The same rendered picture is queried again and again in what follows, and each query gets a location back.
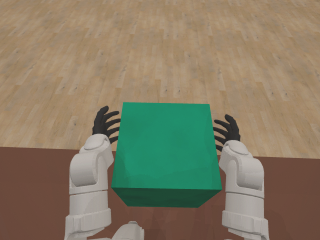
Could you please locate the robot left forearm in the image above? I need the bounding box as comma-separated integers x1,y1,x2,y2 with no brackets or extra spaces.
64,134,114,240

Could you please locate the right robot hand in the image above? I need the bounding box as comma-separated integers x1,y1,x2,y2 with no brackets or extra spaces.
213,114,241,152

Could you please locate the left robot thigh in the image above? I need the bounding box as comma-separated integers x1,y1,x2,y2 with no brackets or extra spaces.
111,223,144,240

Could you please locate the robot left shin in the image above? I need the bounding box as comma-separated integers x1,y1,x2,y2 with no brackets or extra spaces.
128,221,138,225

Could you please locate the carton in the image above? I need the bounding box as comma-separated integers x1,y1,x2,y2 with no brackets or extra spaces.
111,102,222,208

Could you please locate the left robot hand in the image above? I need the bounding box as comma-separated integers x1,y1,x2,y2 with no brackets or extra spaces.
92,106,121,144

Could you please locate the robot right forearm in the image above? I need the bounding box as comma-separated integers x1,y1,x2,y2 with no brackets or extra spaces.
218,140,270,240

